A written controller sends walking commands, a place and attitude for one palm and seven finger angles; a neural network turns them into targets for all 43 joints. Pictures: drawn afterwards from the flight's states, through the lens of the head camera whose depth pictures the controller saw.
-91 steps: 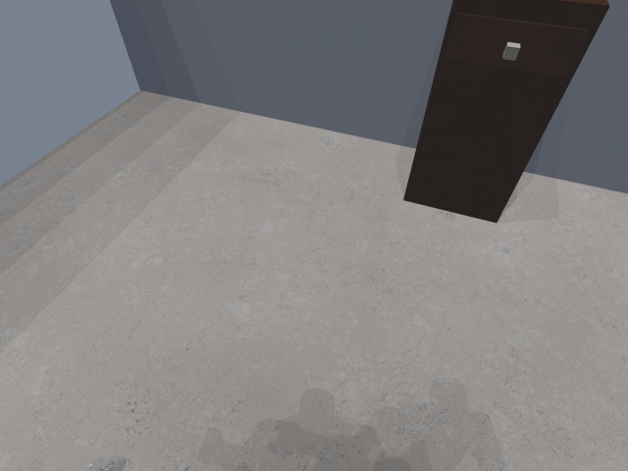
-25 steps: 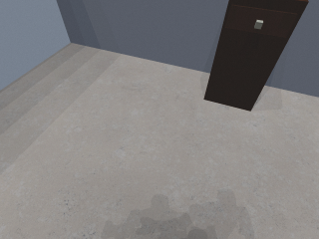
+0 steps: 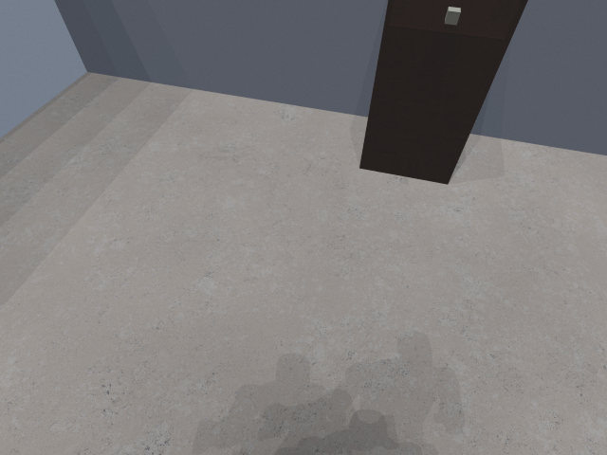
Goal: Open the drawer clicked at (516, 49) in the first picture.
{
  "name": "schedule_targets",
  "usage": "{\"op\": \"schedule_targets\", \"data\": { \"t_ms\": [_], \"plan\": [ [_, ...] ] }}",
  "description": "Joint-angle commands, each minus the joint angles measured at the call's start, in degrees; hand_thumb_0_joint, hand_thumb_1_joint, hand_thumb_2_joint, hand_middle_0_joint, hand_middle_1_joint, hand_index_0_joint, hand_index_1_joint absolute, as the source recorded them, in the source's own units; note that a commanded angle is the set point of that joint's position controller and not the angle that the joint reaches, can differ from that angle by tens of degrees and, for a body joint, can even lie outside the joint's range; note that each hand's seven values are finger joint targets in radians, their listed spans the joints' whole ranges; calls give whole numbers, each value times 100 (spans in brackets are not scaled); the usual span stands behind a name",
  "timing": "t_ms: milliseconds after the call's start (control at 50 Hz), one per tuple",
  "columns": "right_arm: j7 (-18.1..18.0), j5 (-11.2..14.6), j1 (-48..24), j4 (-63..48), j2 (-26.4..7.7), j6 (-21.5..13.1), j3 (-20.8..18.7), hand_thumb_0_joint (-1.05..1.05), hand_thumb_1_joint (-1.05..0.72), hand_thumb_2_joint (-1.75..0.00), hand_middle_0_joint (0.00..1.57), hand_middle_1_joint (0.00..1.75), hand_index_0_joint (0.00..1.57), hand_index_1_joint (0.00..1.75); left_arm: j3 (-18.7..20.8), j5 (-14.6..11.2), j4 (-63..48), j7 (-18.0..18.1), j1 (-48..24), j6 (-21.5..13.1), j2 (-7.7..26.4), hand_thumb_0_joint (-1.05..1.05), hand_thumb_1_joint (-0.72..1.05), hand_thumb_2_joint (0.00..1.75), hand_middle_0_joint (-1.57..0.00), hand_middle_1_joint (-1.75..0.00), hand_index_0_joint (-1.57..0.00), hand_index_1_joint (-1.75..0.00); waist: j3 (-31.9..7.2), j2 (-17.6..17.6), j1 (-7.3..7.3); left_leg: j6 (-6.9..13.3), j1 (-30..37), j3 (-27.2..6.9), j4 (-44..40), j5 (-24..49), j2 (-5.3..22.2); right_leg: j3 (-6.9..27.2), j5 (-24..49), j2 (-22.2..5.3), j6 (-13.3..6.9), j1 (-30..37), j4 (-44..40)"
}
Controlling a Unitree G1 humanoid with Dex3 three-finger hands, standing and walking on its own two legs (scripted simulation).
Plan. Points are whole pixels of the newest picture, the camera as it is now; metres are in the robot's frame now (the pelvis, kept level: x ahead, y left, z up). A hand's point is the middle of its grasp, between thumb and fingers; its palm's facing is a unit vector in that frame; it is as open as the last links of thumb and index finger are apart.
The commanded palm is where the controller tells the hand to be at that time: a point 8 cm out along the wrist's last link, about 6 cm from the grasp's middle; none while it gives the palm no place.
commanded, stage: walk to a spot facing it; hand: left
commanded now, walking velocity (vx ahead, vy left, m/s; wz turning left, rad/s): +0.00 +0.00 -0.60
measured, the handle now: (452, 13) +1.43 -0.39 +0.00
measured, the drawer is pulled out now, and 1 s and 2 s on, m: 0.00 0.00 0.00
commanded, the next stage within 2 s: none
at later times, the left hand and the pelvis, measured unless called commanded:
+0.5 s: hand out of the picture +0.06 +0.20 -0.15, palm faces -0.15 -0.96 -0.23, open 7.4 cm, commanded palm none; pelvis +0.01 +0.00 +0.01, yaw -14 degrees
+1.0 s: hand (296, 317) +0.38 +0.04 -0.17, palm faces -0.61 -0.78 -0.13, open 7.4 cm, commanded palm none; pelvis +0.16 -0.03 -0.01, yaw -33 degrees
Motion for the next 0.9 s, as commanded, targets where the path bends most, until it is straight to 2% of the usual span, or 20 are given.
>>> {"op": "schedule_targets", "data": {
  "t_ms": [0,40,80,100,120,140,180,220,420,460,500,520,540,560,580,620,640,680,760,880],
  "plan": [
    [-77,-27,-32,-548,-1138,-61,-347,0,-90,-90,20,30,20,30,273,5,-626,3,104,-90,632,0,90,90,-20,-30,-20,-30,-470,928,-44,612,-20,-937,-700,730,1401,-124,502,-210,20,-518,1067],
    [-55,-35,-266,-691,-1127,-91,-382,0,-90,-90,20,30,20,30,332,4,-683,-32,352,-69,470,0,90,90,-20,-30,-20,-30,-489,1285,122,905,-327,-952,-714,1214,1818,-534,-983,-297,126,-292,1661],
    [-51,-52,-489,-825,-1057,-58,-402,0,-90,-90,20,30,20,30,408,25,-615,-48,863,-126,483,0,90,90,-20,-30,-20,-30,-388,600,435,536,-961,-392,544,1066,1449,-375,-215,-460,39,450,487],
    [-23,-19,-309,-915,-669,10,-355,0,-90,-90,20,30,20,30,503,111,-642,4,1017,-227,981,0,90,90,-20,-30,-20,-30,-331,-1302,409,-70,-1730,359,2395,-387,430,1418,862,-1403,-302,608,-948],
    [-23,-5,-387,-1077,-455,26,-305,0,-90,-90,20,30,20,30,517,49,-701,79,1073,-245,1263,0,90,90,-20,-30,-20,-30,-259,-1839,406,-196,-2225,-225,3382,-1764,-168,3028,1569,-2209,-783,229,-1782],
    [-28,-2,-436,-1029,-558,70,-306,0,-90,-90,20,30,20,30,520,18,-764,132,960,-241,1153,0,90,90,-20,-30,-20,-30,-290,-1379,376,-123,-2108,-868,3707,-1474,-25,3185,282,-2064,-801,-25,-2152],
    [35,-54,-123,-867,-661,42,-338,0,-90,-90,20,30,20,30,467,-6,-896,117,340,-253,872,0,90,90,-20,-30,-20,-30,-287,-651,14,-146,-2118,-883,3691,-570,197,2566,-1160,-1616,-794,89,-2104],
    [76,-98,-5,-784,-602,9,-338,0,-90,-90,20,30,20,30,448,-9,-890,81,329,-325,714,0,90,90,-20,-30,-20,-30,-474,-563,-6,-226,-1904,-675,3358,-264,172,2106,-1251,-1308,-792,199,-2065],
    [104,-36,-226,-1035,-365,-228,-285,0,-90,-90,20,30,20,30,537,41,-635,12,929,-446,762,0,90,90,-20,-30,-20,-30,-494,-839,240,-185,-1538,-462,1337,-558,-113,2257,-1062,-1095,-1059,666,-2043],
    [87,3,-44,-1041,-330,-287,-279,0,-90,-90,20,30,20,30,562,53,-692,12,780,-425,815,0,90,90,-20,-30,-20,-30,-566,-890,181,-107,-991,-441,746,-694,-235,2295,-840,-1057,-1053,453,-1897],
    [35,21,483,-898,-369,-351,-269,0,-90,-90,20,30,20,30,572,24,-793,4,434,-386,800,0,90,90,-20,-30,-20,-30,-586,-830,-110,-42,264,-393,-315,-210,-337,2105,-867,-748,-836,-370,-1512],
    [-18,29,952,-758,-522,-393,-304,0,-90,-90,20,30,20,30,546,5,-880,-18,235,-372,660,0,90,90,-20,-30,-20,-30,-696,-455,-337,31,1425,-528,-921,-166,-134,1774,-1058,-408,-584,-1207,-993],
    [-78,-19,1395,-654,-1051,-425,-408,0,-90,-90,20,30,20,30,469,-30,-1002,-78,219,-366,284,0,90,90,-20,-30,-20,-30,-772,971,-581,303,2465,-1901,-1621,-1446,1099,1014,-1560,196,-309,-2486,246],
    [-76,-29,1639,-716,-1485,-398,-496,0,-90,-90,20,30,20,30,462,-28,-1202,-139,-38,-428,145,0,90,90,-20,-30,-20,-30,-472,1884,-668,729,2179,-3293,-2261,-2468,2388,10,-1686,219,-21,-3137,1581],
    [-44,-73,1403,-776,-1379,-390,-445,0,-90,-90,20,30,20,30,548,37,-1254,-184,-234,-454,346,0,90,90,-20,-30,-20,-30,-56,1325,-586,1049,1322,-3499,-2481,-2767,2699,-123,-1394,-240,49,-3079,2335],
    [-37,-72,959,-763,-793,-454,-273,0,-90,-90,20,30,20,30,599,104,-995,-284,-177,-384,358,0,90,90,-20,-30,-20,-30,511,726,-213,730,577,-2248,-2445,-1773,1956,-241,-381,-493,165,-2923,3107],
    [-45,-67,888,-772,-654,-496,-221,0,-90,-90,20,30,20,30,561,116,-910,-324,-53,-348,236,0,90,90,-20,-30,-20,-30,511,711,-118,629,465,-1605,-2340,-1055,1669,-315,-12,-553,203,-2758,3299],
    [-74,-45,1122,-660,-487,-583,-155,0,-90,-90,20,30,20,30,506,119,-804,-339,108,-295,58,0,90,90,-20,-30,-20,-30,328,763,-58,502,660,-871,-2129,294,1375,-435,366,-542,249,-2677,3590],
    [-122,-35,1822,-309,-333,-649,-111,0,-90,-90,20,30,20,30,395,107,-882,-334,-348,-256,-127,0,90,90,-20,-30,-20,-30,270,851,-204,416,1437,-260,-1712,2586,1329,-748,525,-574,263,-3114,3470],
    [-139,-111,2443,132,-276,-616,-106,0,-90,-90,20,30,20,30,241,76,-1101,-374,-1561,-307,-307,0,90,90,-20,-30,-20,-30,537,896,-523,561,1909,371,-1582,3711,1396,-1384,530,-513,65,-2718,1432]
  ]
}}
